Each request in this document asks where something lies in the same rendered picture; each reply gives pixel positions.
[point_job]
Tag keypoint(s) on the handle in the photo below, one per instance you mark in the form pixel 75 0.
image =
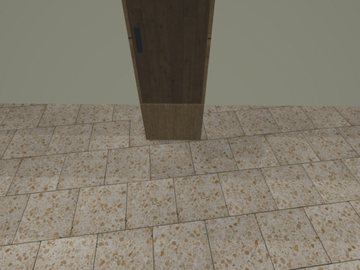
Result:
pixel 138 38

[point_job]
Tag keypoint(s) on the cupboard door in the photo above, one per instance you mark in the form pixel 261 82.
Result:
pixel 174 37

